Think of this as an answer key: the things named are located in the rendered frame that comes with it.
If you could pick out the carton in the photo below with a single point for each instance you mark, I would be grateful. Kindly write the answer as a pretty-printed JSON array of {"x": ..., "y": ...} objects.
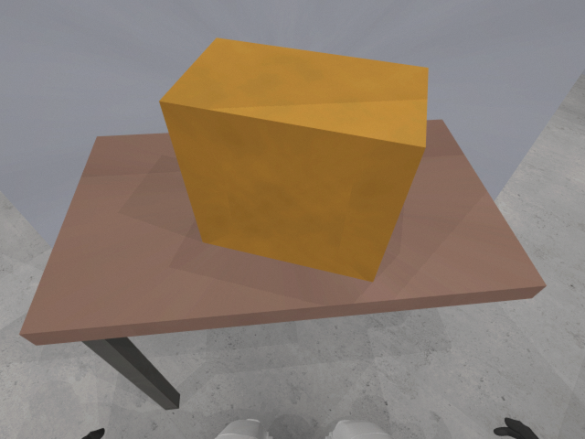
[{"x": 296, "y": 155}]

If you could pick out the robot left thigh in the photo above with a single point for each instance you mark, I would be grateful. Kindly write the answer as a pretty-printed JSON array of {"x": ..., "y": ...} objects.
[{"x": 244, "y": 429}]

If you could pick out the robot thigh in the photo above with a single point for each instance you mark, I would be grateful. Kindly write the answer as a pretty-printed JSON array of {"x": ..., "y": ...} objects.
[
  {"x": 358, "y": 430},
  {"x": 244, "y": 429}
]

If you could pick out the right robot hand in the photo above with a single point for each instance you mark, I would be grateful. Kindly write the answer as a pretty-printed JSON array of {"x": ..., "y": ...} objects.
[{"x": 515, "y": 429}]

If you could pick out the robot right thigh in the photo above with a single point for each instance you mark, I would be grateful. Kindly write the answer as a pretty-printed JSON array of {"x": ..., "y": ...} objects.
[{"x": 358, "y": 430}]

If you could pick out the table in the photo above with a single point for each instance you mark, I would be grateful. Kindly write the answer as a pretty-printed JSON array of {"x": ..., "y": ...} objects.
[{"x": 129, "y": 259}]

